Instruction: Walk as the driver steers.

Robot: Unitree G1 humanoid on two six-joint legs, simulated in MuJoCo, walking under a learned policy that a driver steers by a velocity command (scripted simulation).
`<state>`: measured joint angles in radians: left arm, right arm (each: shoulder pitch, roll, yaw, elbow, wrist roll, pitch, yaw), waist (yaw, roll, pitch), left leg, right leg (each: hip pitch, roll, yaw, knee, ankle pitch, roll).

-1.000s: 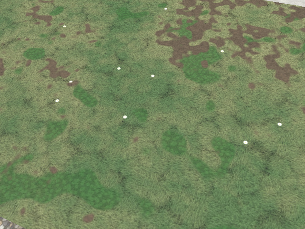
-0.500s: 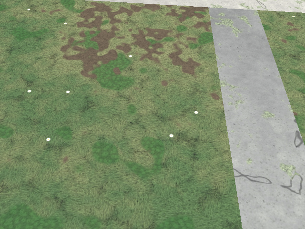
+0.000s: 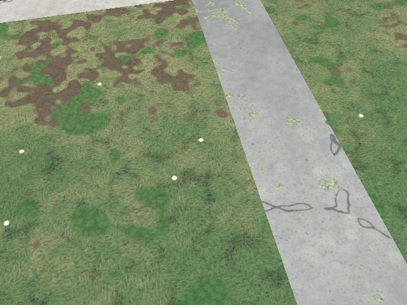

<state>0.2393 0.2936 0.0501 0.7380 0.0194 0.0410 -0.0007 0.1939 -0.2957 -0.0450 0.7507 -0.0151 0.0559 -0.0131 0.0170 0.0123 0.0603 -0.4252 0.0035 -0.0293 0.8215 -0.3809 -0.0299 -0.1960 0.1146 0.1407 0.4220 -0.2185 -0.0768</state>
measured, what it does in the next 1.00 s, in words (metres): steps on the spot: left foot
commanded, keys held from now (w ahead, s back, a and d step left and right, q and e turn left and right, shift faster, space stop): no key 0.86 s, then s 0.14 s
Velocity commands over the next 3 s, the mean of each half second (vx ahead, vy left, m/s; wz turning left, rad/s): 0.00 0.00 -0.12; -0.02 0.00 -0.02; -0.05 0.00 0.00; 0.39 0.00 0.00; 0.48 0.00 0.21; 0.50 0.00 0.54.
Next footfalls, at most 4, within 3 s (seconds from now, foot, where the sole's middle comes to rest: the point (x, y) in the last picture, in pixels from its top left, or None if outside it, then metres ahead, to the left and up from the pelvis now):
0.12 left None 0.05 0.12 -0.78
1.32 left None -0.04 0.13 -0.78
1.96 right None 0.14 -0.09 -0.78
2.50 left None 0.46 0.01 -0.78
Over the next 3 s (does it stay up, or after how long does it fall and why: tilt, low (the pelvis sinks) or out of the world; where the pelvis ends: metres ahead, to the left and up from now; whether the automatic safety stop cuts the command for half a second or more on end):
stays up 0.61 -0.01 -0.02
